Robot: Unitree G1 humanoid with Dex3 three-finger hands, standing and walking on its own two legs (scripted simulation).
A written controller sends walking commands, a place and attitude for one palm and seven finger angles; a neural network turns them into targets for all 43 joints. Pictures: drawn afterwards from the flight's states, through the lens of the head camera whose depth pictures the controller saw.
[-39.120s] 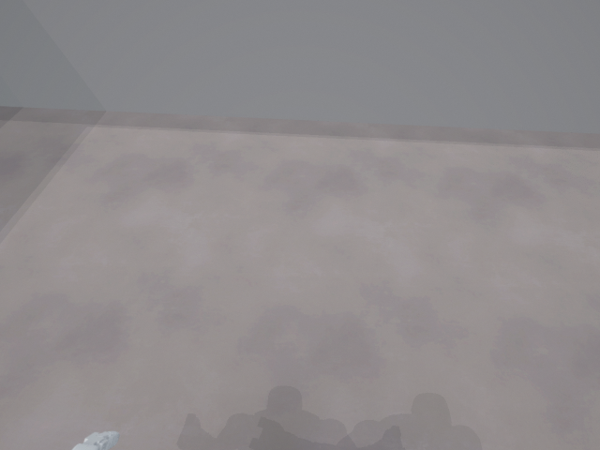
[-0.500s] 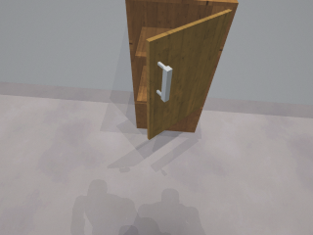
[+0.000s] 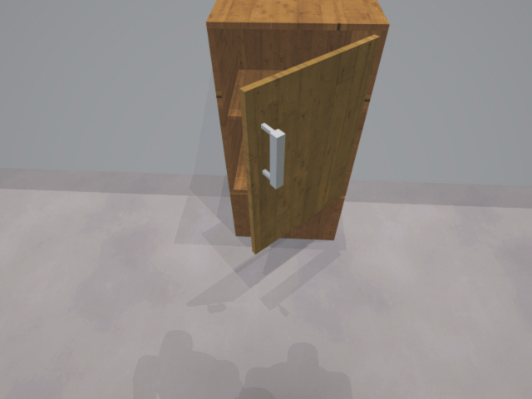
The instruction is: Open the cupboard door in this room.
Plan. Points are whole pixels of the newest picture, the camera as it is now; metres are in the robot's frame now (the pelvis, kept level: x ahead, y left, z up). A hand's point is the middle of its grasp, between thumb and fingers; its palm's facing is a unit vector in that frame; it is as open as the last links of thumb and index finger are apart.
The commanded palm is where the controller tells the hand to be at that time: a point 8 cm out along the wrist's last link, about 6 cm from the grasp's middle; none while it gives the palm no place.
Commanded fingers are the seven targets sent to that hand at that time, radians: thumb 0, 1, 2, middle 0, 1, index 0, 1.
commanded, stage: let the arm hang, fingers relaxed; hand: left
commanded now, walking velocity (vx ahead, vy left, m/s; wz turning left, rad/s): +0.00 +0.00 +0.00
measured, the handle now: (271, 156) +0.63 +0.02 -0.02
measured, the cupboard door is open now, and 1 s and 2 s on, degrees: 42 42 42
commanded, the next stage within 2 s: look to check the result in 0.16 s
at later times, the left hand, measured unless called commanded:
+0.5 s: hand out of the picture +0.00 +0.16 -0.17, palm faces +0.04 -0.98 -0.20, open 7.3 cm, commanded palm none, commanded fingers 0.00 0.90 0.90 -0.20 -0.30 -0.20 -0.30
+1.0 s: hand out of the picture +0.02 +0.16 -0.18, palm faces +0.02 -0.98 -0.21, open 7.3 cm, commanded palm none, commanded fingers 0.00 0.90 0.90 -0.20 -0.30 -0.20 -0.30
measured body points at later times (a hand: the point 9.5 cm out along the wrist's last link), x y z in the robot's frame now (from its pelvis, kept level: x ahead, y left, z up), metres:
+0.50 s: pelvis +0.01 -0.01 +0.00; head +0.03 -0.02 +0.45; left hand +0.00 +0.21 -0.16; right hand +0.01 -0.22 -0.17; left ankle +0.03 +0.11 -0.74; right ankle -0.01 -0.09 -0.74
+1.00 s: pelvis +0.01 -0.01 +0.00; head +0.04 -0.02 +0.45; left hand +0.02 +0.21 -0.16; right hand +0.01 -0.24 -0.17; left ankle +0.03 +0.11 -0.74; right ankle -0.01 -0.09 -0.74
